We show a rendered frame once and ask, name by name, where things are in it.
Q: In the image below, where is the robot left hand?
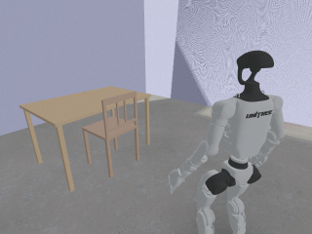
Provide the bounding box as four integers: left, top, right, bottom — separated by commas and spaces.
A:
167, 170, 185, 194

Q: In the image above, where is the robot torso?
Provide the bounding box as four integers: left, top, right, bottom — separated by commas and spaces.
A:
221, 90, 274, 187

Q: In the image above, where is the robot left thigh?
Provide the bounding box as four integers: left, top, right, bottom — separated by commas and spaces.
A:
196, 170, 230, 226

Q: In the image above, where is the left robot upper arm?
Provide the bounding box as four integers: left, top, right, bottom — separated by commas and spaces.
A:
203, 98, 237, 156

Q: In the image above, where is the robot right forearm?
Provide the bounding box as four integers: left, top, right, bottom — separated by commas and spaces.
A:
258, 138, 283, 157

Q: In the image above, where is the robot left forearm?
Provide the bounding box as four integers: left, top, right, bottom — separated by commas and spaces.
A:
176, 140, 209, 178

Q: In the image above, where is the chair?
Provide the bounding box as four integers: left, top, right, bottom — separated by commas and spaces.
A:
82, 91, 139, 178

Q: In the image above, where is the robot right hand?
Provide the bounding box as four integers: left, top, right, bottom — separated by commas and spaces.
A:
248, 153, 268, 168

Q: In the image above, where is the right robot upper arm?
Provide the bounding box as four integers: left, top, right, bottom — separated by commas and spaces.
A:
266, 95, 285, 141

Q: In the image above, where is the table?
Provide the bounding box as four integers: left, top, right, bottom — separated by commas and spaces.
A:
19, 86, 151, 192

